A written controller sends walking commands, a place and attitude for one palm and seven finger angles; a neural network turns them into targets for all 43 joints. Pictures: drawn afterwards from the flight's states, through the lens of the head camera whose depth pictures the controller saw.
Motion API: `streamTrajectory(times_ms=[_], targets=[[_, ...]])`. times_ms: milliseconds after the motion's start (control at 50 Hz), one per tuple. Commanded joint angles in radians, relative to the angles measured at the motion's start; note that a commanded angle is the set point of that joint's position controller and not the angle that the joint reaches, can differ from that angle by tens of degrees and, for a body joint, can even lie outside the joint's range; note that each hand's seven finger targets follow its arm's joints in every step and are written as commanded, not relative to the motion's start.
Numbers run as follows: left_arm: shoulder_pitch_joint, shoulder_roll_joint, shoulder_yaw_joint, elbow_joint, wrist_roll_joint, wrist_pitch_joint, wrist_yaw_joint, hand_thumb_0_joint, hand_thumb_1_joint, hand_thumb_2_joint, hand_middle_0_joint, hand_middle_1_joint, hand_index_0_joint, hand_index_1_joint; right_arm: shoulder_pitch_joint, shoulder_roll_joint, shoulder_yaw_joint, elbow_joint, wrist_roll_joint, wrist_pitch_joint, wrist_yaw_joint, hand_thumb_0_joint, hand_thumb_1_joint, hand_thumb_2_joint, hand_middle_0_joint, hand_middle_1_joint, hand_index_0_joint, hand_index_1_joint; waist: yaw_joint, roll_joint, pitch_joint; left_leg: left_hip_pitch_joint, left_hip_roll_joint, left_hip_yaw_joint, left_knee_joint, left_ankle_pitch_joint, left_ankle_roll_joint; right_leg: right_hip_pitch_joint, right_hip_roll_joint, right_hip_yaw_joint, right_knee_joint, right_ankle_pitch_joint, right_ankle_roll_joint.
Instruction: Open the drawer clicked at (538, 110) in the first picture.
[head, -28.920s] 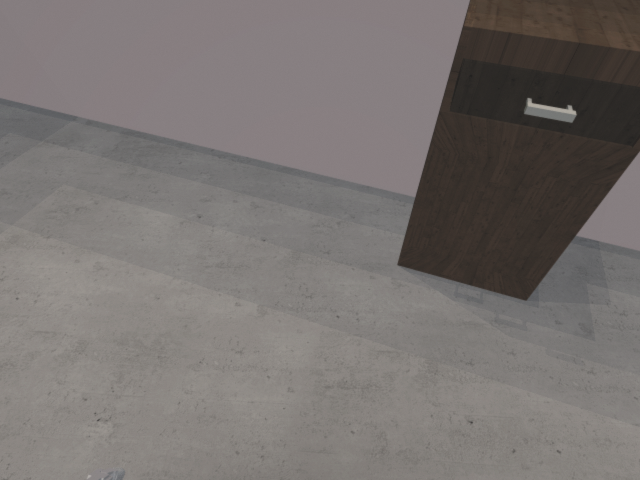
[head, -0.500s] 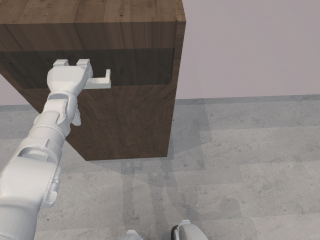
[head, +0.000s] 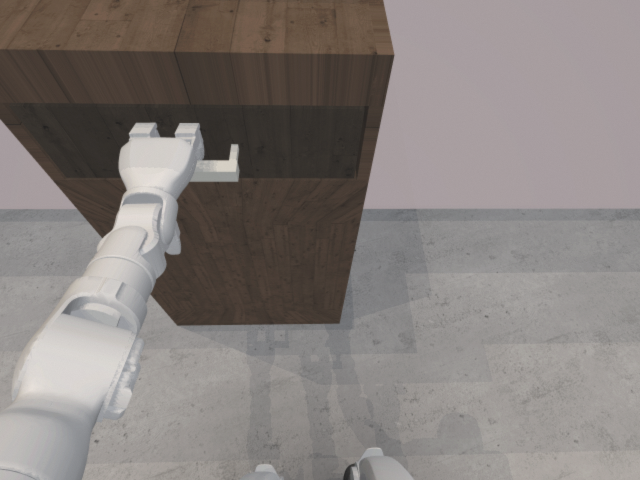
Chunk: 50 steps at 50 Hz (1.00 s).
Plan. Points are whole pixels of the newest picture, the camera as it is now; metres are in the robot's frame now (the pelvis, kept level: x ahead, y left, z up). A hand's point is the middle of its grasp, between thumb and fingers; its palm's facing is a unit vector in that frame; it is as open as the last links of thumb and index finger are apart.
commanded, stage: lower the fingers behind the handle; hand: left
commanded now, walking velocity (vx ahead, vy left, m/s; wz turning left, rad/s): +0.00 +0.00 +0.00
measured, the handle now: (199, 160) +0.54 +0.16 +0.04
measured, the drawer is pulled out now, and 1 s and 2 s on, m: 0.00 0.00 0.10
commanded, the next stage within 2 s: close the thumb around the handle in 0.22 s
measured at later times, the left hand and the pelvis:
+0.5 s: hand (174, 198) +0.49 +0.20 +0.02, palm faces -0.04 +0.01 -1.00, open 13.0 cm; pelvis +0.01 +0.00 +0.00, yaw -1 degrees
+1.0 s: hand (175, 198) +0.49 +0.20 +0.02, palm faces -0.04 -0.02 -1.00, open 5.4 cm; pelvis +0.02 +0.00 +0.01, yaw -1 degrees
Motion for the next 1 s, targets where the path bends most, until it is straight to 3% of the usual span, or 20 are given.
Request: streamTrajectory(times_ms=[0, 20, 60, 100, 160, 260, 300, 360, 380, 420, 480, 540, 640, 720, 740, 800, 880, 920, 960, 980], targets=[[-0.357, 0.103, 0.018, -0.143, 0.000, -0.004, -0.018, 0.000, -0.500, 0.300, -0.300, -1.200, -0.300, -1.200, 0.138, -0.149, -0.062, -0.055, 0.002, -0.007, -0.008, 0.000, -0.900, -0.900, 0.200, 0.300, 0.200, 0.300, -0.056, 0.020, -0.348, 0.242, 0.023, -0.017, -0.103, 0.336, -0.018, 0.187, 0.020, -0.013, -0.076, 0.193, -0.031], [-0.336, 0.113, 0.030, -0.140, -0.001, -0.004, -0.019, 0.000, -0.500, 0.300, -0.300, -1.200, -0.300, -1.200, 0.137, -0.149, -0.059, -0.058, 0.002, -0.005, -0.010, 0.000, -0.900, -0.900, 0.200, 0.300, 0.200, 0.300, -0.048, -0.006, -0.349, 0.229, 0.021, -0.014, -0.105, 0.337, -0.016, 0.209, 0.020, -0.011, -0.077, 0.202, -0.030], [-0.391, 0.079, 0.004, -0.193, -0.014, -0.027, -0.024, 0.000, -0.500, 0.300, -0.300, -1.200, -0.300, -1.200, 0.129, -0.144, -0.062, -0.058, 0.001, -0.008, -0.012, 0.000, -0.900, -0.900, 0.200, 0.300, 0.200, 0.300, -0.067, 0.008, -0.341, 0.236, 0.024, -0.020, -0.104, 0.330, -0.015, 0.196, 0.018, -0.010, -0.080, 0.199, -0.030], [-0.375, 0.150, 0.062, -0.214, -0.011, -0.050, -0.013, 0.000, -0.500, 0.300, -0.300, -1.200, -0.300, -1.200, 0.134, -0.149, -0.064, -0.055, -0.002, -0.013, -0.016, 0.000, -0.900, -0.900, 0.200, 0.300, 0.200, 0.300, -0.049, 0.012, -0.373, 0.241, 0.022, -0.021, -0.103, 0.324, -0.013, 0.219, 0.019, -0.003, -0.077, 0.198, -0.030], [-0.357, 0.159, 0.076, -0.237, -0.003, -0.073, 0.006, 0.000, -0.500, 0.300, -0.300, -1.200, -0.300, -1.200, 0.136, -0.145, -0.067, -0.050, -0.007, -0.020, -0.014, 0.000, -0.900, -0.900, 0.200, 0.300, 0.200, 0.300, -0.037, 0.029, -0.389, 0.246, 0.022, -0.019, -0.101, 0.364, -0.017, 0.237, 0.020, -0.004, -0.073, 0.226, -0.034], [-0.368, 0.119, 0.049, -0.233, -0.003, -0.071, 0.035, 0.000, -0.500, 0.300, -0.300, -1.200, -0.300, -1.200, 0.138, -0.144, -0.071, -0.030, -0.008, -0.024, -0.007, 0.000, -0.900, -0.900, 0.200, 0.300, 0.200, 0.300, -0.052, 0.017, -0.369, 0.244, 0.024, -0.020, -0.099, 0.378, -0.019, 0.220, 0.022, -0.007, -0.077, 0.230, -0.033], [-0.368, 0.155, 0.076, -0.217, 0.004, -0.058, 0.048, 0.000, -0.500, 0.300, -0.300, -1.200, -0.300, -1.200, 0.144, -0.150, -0.072, -0.019, -0.007, -0.023, -0.006, 0.000, -0.900, -0.900, 0.200, 0.300, 0.200, 0.300, -0.050, 0.012, -0.368, 0.243, 0.025, -0.021, -0.103, 0.375, -0.019, 0.219, 0.022, -0.007, -0.077, 0.231, -0.032], [-0.391, 0.138, 0.066, -0.236, 0.006, -0.050, 0.053, 0.000, -0.332, 0.372, -0.312, -1.218, -0.312, -1.218, 0.147, -0.148, -0.076, -0.014, -0.011, -0.022, -0.002, 0.000, -0.900, -0.900, 0.200, 0.300, 0.200, 0.300, -0.050, 0.040, -0.408, 0.283, 0.026, -0.023, -0.097, 0.438, -0.026, 0.225, 0.023, -0.012, -0.072, 0.260, -0.035], [-0.364, 0.133, 0.064, -0.231, 0.005, -0.046, 0.051, 0.000, -0.276, 0.396, -0.316, -1.224, -0.316, -1.224, 0.150, -0.145, -0.076, -0.017, -0.011, -0.020, 0.000, 0.000, -0.900, -0.900, 0.200, 0.300, 0.200, 0.300, -0.039, 0.054, -0.418, 0.291, 0.025, -0.021, -0.099, 0.455, -0.028, 0.234, 0.023, -0.012, -0.071, 0.269, -0.034], [-0.347, 0.156, 0.080, -0.206, 0.007, -0.035, 0.049, 0.000, -0.164, 0.444, -0.324, -1.236, -0.324, -1.236, 0.147, -0.147, -0.073, -0.013, -0.009, -0.015, -0.002, 0.000, -0.900, -0.900, 0.200, 0.300, 0.200, 0.300, -0.041, 0.016, -0.398, 0.264, 0.022, -0.013, -0.101, 0.437, -0.022, 0.258, 0.024, -0.008, -0.078, 0.282, -0.031], [-0.377, 0.117, 0.041, -0.205, 0.003, -0.031, 0.040, 0.000, 0.004, 0.516, -0.336, -1.254, -0.336, -1.254, 0.143, -0.145, -0.071, -0.016, -0.006, -0.015, -0.004, 0.000, -0.900, -0.900, 0.200, 0.300, 0.200, 0.300, -0.055, 0.023, -0.362, 0.259, 0.023, -0.017, -0.114, 0.416, -0.021, 0.245, 0.022, -0.009, -0.086, 0.267, -0.032], [-0.346, 0.170, 0.085, -0.216, 0.001, -0.038, 0.035, 0.000, 0.172, 0.588, -0.348, -1.272, -0.348, -1.272, 0.137, -0.148, -0.070, -0.023, -0.006, -0.013, -0.008, 0.000, -0.900, -0.900, 0.200, 0.300, 0.200, 0.300, -0.040, 0.014, -0.390, 0.257, 0.019, -0.006, -0.112, 0.424, -0.016, 0.287, 0.020, 0.000, -0.088, 0.298, -0.029], [-0.329, 0.144, 0.070, -0.227, 0.004, -0.052, 0.031, 0.000, 0.452, 0.708, -0.368, -1.302, -0.368, -1.302, 0.133, -0.143, -0.071, -0.029, -0.005, -0.014, -0.007, 0.000, -0.900, -0.900, 0.200, 0.300, 0.200, 0.300, -0.039, 0.015, -0.370, 0.258, 0.021, -0.005, -0.110, 0.438, -0.018, 0.276, 0.021, -0.004, -0.086, 0.303, -0.030], [-0.300, 0.187, 0.105, -0.231, 0.009, -0.059, 0.033, 0.000, 0.676, 0.804, -0.384, -1.326, -0.384, -1.326, 0.128, -0.144, -0.071, -0.034, -0.008, -0.012, -0.008, 0.000, -0.900, -0.900, 0.200, 0.300, 0.200, 0.300, -0.027, 0.012, -0.400, 0.254, 0.018, 0.001, -0.101, 0.457, -0.016, 0.303, 0.019, 0.005, -0.078, 0.335, -0.029], [-0.295, 0.144, 0.074, -0.239, 0.008, -0.059, 0.033, 0.000, 0.732, 0.828, -0.388, -1.332, -0.388, -1.332, 0.125, -0.139, -0.073, -0.039, -0.007, -0.011, -0.007, 0.000, -0.900, -0.900, 0.200, 0.300, 0.200, 0.300, -0.033, 0.016, -0.393, 0.257, 0.018, 0.002, -0.102, 0.462, -0.017, 0.298, 0.019, 0.001, -0.081, 0.335, -0.028], [-0.270, 0.152, 0.097, -0.259, 0.004, -0.063, 0.039, 0.000, 0.900, 0.900, -0.400, -1.350, -0.400, -1.350, 0.127, -0.141, -0.078, -0.035, -0.010, -0.012, -0.002, 0.000, -0.900, -0.900, 0.200, 0.300, 0.200, 0.300, -0.019, 0.031, -0.418, 0.297, 0.025, -0.002, -0.093, 0.531, -0.022, 0.290, 0.022, -0.003, -0.073, 0.352, -0.029], [-0.250, 0.193, 0.123, -0.264, 0.003, -0.060, 0.038, 0.000, 0.900, 0.900, -0.400, -1.350, -0.400, -1.350, 0.123, -0.143, -0.074, -0.037, -0.007, -0.002, -0.002, 0.000, -0.900, -0.900, 0.200, 0.300, 0.200, 0.300, -0.009, 0.010, -0.418, 0.266, 0.021, 0.002, -0.099, 0.527, -0.020, 0.334, 0.020, 0.004, -0.074, 0.384, -0.027], [-0.246, 0.172, 0.107, -0.270, 0.004, -0.058, 0.038, 0.000, 0.900, 0.900, -0.400, -1.350, -0.400, -1.350, 0.117, -0.142, -0.074, -0.040, -0.006, -0.003, -0.002, 0.000, -0.900, -0.900, 0.200, 0.300, 0.200, 0.300, -0.013, 0.018, -0.399, 0.267, 0.021, 0.006, -0.103, 0.520, -0.019, 0.328, 0.020, 0.003, -0.080, 0.380, -0.028], [-0.239, 0.215, 0.144, -0.276, 0.003, -0.060, 0.039, 0.000, 0.900, 0.900, -0.400, -1.350, -0.400, -1.350, 0.116, -0.147, -0.074, -0.038, -0.009, 0.000, -0.003, 0.000, -0.900, -0.900, 0.200, 0.300, 0.200, 0.300, 0.000, 0.016, -0.422, 0.263, 0.020, 0.005, -0.106, 0.527, -0.019, 0.352, 0.020, 0.007, -0.077, 0.390, -0.030], [-0.217, 0.198, 0.130, -0.274, 0.005, -0.059, 0.039, 0.000, 0.900, 0.900, -0.400, -1.350, -0.400, -1.350, 0.116, -0.142, -0.076, -0.042, -0.007, 0.000, -0.003, 0.000, -0.900, -0.900, 0.200, 0.300, 0.200, 0.300, -0.002, 0.017, -0.424, 0.270, 0.020, 0.008, -0.105, 0.534, -0.018, 0.354, 0.020, 0.008, -0.079, 0.398, -0.028]])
